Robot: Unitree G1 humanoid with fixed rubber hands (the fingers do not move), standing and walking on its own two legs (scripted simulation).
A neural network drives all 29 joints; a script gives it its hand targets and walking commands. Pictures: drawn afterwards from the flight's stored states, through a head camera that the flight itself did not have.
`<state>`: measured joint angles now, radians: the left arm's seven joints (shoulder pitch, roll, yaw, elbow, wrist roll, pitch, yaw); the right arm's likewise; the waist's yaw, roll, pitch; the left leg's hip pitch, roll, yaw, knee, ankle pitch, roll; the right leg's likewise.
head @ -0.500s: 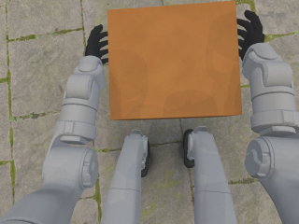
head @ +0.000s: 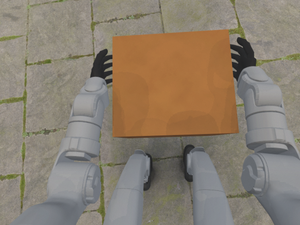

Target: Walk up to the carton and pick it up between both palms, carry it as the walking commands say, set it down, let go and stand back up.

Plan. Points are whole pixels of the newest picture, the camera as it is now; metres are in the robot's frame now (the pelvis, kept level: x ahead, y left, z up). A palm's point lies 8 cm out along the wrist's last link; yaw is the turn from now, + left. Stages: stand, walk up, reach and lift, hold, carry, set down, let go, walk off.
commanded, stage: reach and lift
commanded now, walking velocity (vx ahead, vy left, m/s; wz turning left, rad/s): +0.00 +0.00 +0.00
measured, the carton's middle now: (169, 93) +0.43 -0.02 -0.10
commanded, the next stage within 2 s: none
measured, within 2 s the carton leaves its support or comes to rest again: neither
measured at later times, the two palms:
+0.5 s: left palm (87, 67) +0.43 +0.15 +0.07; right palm (275, 59) +0.43 -0.21 +0.07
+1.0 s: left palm (64, 59) +0.42 +0.17 +0.11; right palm (277, 42) +0.44 -0.18 +0.11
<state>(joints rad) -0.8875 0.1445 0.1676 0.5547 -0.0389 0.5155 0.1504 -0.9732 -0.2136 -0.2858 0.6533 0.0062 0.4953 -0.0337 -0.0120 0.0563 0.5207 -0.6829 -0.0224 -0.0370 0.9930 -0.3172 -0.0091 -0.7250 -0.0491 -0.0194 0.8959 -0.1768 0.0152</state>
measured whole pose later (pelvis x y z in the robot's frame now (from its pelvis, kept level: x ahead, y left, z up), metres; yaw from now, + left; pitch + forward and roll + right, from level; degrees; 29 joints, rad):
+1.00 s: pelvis +0.12 +0.00 +0.07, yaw -1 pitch -1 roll +0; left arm -0.32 -0.04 0.26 0.37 0.17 0.68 0.01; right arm -0.43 0.02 -0.29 0.47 -0.20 0.66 0.02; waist -0.02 0.05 -0.06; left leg -0.19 -0.01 -0.03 0.45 -0.24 0.00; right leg -0.26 -0.04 -0.02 0.41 -0.13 0.03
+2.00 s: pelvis +0.12 +0.01 +0.07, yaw -1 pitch -1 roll -1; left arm -0.19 -0.09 0.26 0.19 0.19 0.72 0.00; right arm -0.32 0.06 -0.27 0.30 -0.20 0.70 0.04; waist -0.02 0.04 -0.06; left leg -0.19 -0.01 -0.03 0.45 -0.24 0.01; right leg -0.24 -0.04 -0.02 0.38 -0.12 0.03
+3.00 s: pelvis +0.11 +0.01 +0.07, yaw -1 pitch -1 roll +0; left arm -0.18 -0.09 0.26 0.18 0.20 0.73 0.00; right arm -0.30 0.06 -0.27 0.28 -0.20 0.71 0.04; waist -0.02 0.04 -0.06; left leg -0.19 -0.01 -0.04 0.45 -0.24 0.01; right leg -0.24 -0.04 -0.02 0.38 -0.11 0.03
